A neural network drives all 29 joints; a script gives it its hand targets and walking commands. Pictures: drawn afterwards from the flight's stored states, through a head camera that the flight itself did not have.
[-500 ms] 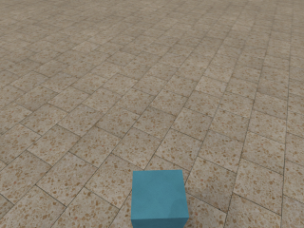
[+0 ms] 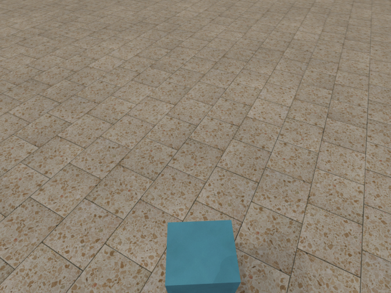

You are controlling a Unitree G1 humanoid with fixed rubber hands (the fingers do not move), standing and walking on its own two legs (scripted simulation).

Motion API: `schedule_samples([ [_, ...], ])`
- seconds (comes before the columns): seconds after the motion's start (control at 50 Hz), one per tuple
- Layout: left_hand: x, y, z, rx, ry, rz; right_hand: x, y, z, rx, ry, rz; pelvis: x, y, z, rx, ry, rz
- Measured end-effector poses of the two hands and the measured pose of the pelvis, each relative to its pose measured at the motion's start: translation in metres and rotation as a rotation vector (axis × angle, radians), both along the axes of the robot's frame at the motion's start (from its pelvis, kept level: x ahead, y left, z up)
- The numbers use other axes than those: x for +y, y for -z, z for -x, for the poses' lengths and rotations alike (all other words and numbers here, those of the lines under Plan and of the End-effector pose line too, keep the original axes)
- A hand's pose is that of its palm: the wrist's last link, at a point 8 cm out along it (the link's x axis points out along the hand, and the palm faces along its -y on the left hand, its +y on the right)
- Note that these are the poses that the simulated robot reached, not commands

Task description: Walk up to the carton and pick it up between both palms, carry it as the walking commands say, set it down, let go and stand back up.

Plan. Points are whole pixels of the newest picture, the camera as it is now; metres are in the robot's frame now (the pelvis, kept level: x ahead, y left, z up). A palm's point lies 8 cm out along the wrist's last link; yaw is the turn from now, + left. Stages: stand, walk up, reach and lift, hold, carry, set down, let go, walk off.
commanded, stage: stand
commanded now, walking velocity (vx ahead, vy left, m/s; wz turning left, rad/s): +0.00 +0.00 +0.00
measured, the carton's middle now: (200, 260) +0.41 +0.00 -0.65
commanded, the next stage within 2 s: reach and lift in 0.12 s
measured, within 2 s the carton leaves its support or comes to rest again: neither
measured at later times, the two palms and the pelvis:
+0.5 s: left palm out of the picture +0.13 +0.23 -0.13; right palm out of the picture +0.12 -0.22 -0.14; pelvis -0.01 +0.00 -0.02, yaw +0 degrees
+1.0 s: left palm (110, 285) +0.19 +0.23 -0.17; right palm (301, 290) +0.19 -0.24 -0.18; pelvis -0.07 +0.00 -0.09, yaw -1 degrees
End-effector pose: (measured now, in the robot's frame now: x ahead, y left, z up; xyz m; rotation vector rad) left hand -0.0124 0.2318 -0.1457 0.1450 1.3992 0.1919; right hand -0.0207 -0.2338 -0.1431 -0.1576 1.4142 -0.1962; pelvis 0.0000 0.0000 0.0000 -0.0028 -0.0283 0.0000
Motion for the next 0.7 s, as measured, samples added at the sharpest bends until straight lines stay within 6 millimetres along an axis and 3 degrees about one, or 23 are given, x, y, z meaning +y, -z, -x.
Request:
schedule_samples([
  [0.12, 0.015, -0.003, -0.014, -0.038, 0.024, -0.029, -0.009, -0.002, -0.001, -0.016, -0.003, 0.019, 0.000, 0.000, 0.004, -0.002, 0.005, -0.001],
  [0.16, 0.019, -0.004, -0.028, -0.070, 0.014, -0.030, -0.014, -0.002, -0.012, -0.048, 0.016, 0.024, 0.001, 0.003, 0.006, 0.045, 0.001, 0.000],
  [0.26, 0.015, -0.011, -0.127, -0.188, 0.080, -0.014, -0.013, -0.008, -0.123, -0.206, -0.049, 0.002, 0.003, 0.021, 0.026, 0.105, -0.009, 0.008],
  [0.32, 0.004, -0.022, -0.159, -0.158, 0.084, 0.010, 0.000, -0.018, -0.162, -0.183, -0.066, -0.030, 0.002, 0.021, 0.026, 0.139, -0.006, 0.008],
  [0.38, -0.002, -0.023, -0.157, -0.096, 0.079, 0.026, 0.013, -0.019, -0.165, -0.129, -0.054, -0.057, 0.001, 0.018, 0.020, 0.170, -0.002, 0.003],
  [0.5, -0.005, -0.011, -0.139, -0.081, 0.076, 0.045, 0.018, -0.005, -0.143, -0.092, -0.048, -0.057, 0.002, 0.025, 0.013, 0.242, 0.005, -0.003],
  [0.7, -0.006, 0.013, -0.176, -0.279, 0.103, 0.048, 0.003, 0.016, -0.164, -0.268, -0.063, -0.046, 0.006, 0.059, 0.030, 0.340, 0.020, -0.007],
])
